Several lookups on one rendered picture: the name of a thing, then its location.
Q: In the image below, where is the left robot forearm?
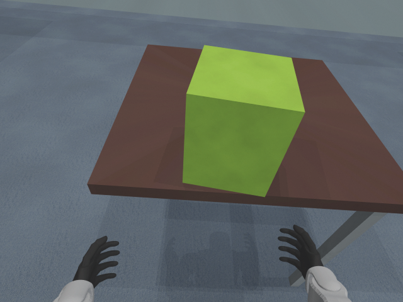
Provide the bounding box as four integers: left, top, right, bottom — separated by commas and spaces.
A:
53, 280, 94, 302

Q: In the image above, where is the table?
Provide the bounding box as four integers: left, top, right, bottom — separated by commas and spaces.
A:
87, 45, 403, 287

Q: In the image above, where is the robot left hand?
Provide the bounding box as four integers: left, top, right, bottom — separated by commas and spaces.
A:
73, 236, 120, 288

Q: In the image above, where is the right robot forearm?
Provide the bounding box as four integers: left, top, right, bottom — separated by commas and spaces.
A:
305, 266, 352, 302

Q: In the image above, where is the carton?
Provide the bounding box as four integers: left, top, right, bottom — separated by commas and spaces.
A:
183, 45, 305, 197

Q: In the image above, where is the robot right hand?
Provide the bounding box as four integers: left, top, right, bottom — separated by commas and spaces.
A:
278, 225, 323, 279

